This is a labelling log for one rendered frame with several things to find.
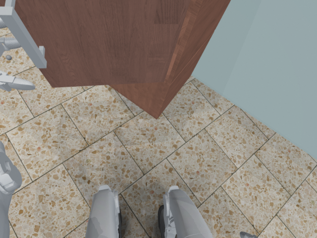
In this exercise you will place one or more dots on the handle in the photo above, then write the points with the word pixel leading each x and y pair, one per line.
pixel 19 31

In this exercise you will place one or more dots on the cupboard door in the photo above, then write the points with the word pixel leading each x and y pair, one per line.
pixel 104 42

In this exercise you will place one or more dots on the robot right thigh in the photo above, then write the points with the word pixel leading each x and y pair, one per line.
pixel 189 223

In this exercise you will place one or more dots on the left robot hand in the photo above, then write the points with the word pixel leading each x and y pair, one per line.
pixel 8 82

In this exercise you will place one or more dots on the robot right shin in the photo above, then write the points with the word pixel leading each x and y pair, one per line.
pixel 170 230

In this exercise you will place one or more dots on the robot left upper arm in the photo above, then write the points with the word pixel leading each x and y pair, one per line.
pixel 10 180

